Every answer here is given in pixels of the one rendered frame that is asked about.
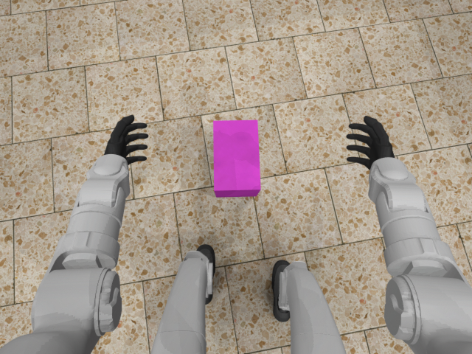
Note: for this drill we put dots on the carton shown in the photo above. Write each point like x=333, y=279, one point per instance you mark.
x=236, y=158

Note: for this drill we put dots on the robot right hand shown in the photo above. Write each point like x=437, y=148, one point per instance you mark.
x=378, y=142

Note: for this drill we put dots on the robot left forearm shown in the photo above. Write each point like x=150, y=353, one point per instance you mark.
x=92, y=234

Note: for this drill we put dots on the robot left hand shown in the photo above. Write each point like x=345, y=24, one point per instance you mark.
x=117, y=144

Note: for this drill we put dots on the left robot thigh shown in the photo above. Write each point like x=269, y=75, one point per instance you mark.
x=182, y=327

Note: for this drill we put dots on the robot right forearm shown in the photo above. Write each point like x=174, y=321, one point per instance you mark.
x=413, y=244

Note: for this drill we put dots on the robot right upper arm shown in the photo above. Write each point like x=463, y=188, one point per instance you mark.
x=433, y=315

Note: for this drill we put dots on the robot left upper arm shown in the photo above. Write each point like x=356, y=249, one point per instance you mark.
x=75, y=307

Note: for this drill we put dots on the left robot foot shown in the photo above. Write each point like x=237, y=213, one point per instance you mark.
x=208, y=251

